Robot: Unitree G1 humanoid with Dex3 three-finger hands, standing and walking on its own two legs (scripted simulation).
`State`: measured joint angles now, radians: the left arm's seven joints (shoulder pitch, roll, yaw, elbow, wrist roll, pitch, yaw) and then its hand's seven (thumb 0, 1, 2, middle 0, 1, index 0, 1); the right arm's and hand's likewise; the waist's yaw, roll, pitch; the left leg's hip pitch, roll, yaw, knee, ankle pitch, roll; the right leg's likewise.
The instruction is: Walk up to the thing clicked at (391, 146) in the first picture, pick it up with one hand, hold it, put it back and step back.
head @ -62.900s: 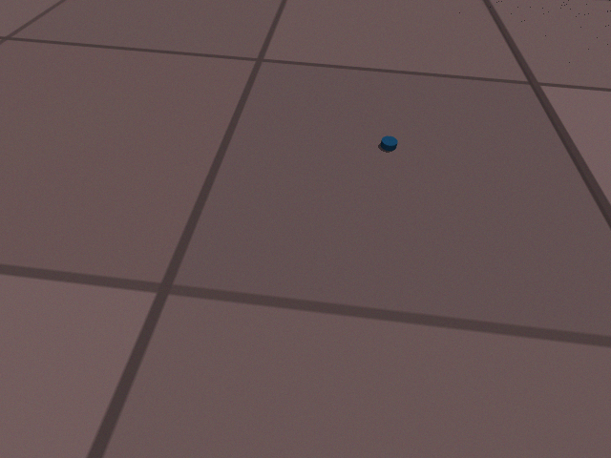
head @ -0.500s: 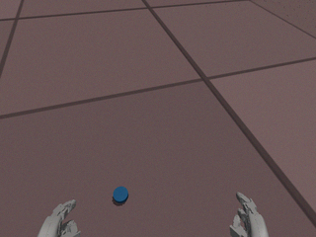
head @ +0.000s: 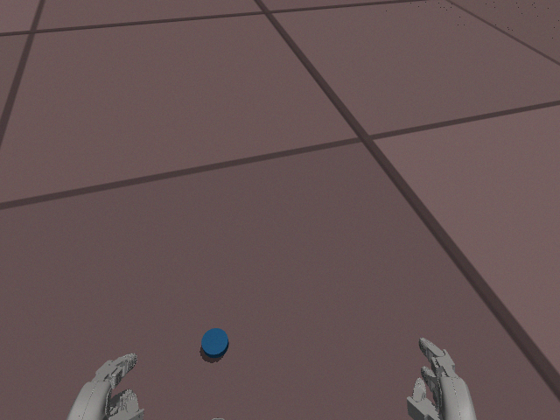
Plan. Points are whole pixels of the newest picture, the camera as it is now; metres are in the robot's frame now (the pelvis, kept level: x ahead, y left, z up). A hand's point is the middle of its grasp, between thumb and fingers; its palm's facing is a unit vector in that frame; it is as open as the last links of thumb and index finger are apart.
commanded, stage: home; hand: left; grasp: from above
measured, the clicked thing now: (215, 342) +0.48 +0.18 -0.70
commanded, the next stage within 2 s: stand in 0.72 s
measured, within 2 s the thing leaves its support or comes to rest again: neither
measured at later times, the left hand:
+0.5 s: hand (145, 400) +0.18 +0.18 -0.05, palm faces +0.05 -0.98 -0.20, open 7.4 cm
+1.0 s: hand out of the picture +0.15 +0.22 -0.09, palm faces +0.02 -0.94 -0.34, open 7.4 cm
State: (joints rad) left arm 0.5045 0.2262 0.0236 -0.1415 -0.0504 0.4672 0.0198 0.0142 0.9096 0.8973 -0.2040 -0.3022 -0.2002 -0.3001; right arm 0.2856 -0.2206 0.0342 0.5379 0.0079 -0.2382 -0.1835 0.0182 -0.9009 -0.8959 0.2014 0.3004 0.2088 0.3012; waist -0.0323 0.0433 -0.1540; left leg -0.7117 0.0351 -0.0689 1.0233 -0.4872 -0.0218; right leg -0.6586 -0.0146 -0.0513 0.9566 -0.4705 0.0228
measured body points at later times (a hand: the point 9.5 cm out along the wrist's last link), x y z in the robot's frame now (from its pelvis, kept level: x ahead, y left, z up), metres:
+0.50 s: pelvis +0.02 +0.00 +0.00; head +0.05 +0.00 +0.45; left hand +0.17 +0.23 -0.03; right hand +0.18 -0.25 -0.06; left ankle +0.01 +0.13 -0.68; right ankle +0.00 -0.14 -0.68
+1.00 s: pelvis +0.00 +0.00 +0.02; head +0.04 +0.01 +0.47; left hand +0.15 +0.27 -0.07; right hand +0.15 -0.26 -0.09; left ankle +0.01 +0.13 -0.68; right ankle +0.00 -0.14 -0.68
